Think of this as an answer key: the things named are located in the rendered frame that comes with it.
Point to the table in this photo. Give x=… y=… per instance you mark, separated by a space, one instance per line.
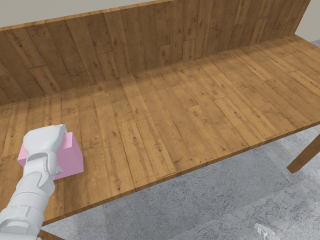
x=155 y=90

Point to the robot left forearm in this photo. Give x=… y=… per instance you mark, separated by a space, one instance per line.
x=24 y=212

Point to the robot left hand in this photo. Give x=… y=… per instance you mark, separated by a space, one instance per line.
x=45 y=138

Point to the sponge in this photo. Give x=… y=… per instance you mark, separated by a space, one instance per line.
x=69 y=157

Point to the robot right hand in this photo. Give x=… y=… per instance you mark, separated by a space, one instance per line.
x=265 y=232

